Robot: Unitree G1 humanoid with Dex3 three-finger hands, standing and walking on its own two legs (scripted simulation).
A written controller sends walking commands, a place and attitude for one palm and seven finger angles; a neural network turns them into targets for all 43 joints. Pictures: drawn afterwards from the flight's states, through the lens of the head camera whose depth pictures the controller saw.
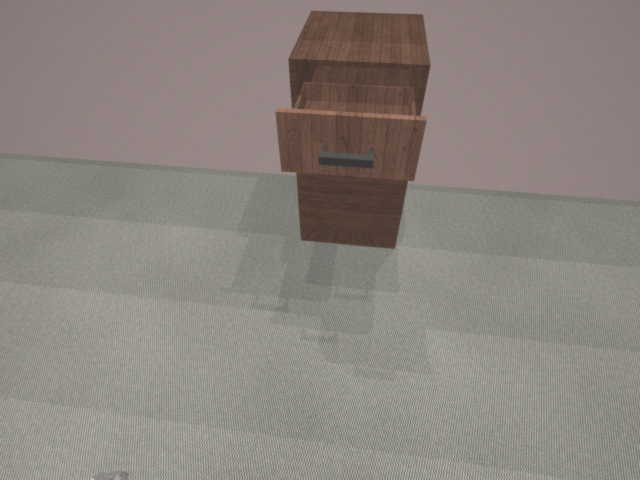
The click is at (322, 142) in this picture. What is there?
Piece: drawer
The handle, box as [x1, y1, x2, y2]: [319, 145, 373, 167]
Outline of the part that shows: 319,153 319,164 372,167 372,148 369,148 368,155 326,152 326,145 323,145 322,151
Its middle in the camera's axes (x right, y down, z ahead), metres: +0.06 -0.21 +0.97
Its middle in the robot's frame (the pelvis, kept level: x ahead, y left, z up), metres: +0.86 -0.01 -0.08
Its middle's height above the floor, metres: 0.69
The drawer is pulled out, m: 0.30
